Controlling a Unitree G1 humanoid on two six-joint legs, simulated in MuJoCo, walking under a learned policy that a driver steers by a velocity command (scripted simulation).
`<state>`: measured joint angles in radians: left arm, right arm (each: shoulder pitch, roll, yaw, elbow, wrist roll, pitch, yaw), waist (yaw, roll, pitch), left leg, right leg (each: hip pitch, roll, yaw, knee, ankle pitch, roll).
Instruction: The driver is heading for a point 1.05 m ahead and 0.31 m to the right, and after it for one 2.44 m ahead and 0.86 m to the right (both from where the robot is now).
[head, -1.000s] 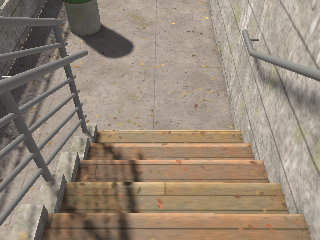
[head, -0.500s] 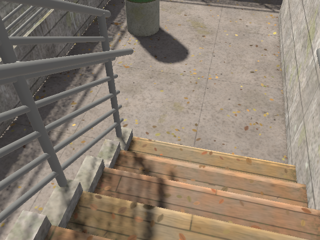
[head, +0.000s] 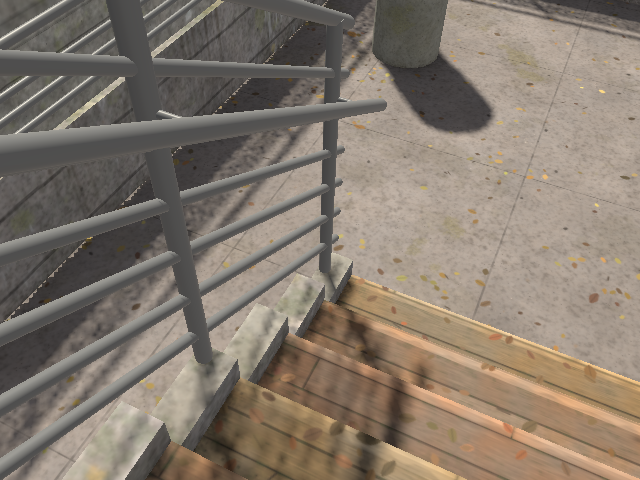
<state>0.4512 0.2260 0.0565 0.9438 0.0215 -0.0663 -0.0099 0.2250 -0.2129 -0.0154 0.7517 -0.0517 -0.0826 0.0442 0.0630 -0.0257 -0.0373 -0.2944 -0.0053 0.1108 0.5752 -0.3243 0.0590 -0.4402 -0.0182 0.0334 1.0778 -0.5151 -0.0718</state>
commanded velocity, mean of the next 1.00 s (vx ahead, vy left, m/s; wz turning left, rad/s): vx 0.48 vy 0.00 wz -0.46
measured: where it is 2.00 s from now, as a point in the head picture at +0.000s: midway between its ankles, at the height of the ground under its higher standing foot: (459, 407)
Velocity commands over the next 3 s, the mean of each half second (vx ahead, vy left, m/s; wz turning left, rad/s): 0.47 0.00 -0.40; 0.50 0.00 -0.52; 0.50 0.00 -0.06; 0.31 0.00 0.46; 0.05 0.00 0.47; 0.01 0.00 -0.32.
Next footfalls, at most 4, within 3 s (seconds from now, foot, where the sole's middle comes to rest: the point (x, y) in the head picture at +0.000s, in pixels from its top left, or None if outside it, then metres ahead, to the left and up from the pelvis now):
0.48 right None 0.30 -0.20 -0.94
0.90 left None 0.62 -0.08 -1.11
1.50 right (491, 463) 0.81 -0.45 -1.29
2.04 left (429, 372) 1.20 -0.32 -1.46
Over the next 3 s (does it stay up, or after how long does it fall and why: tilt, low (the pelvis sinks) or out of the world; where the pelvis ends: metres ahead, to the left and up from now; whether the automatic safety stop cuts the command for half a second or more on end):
stays up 1.13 -0.40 -0.69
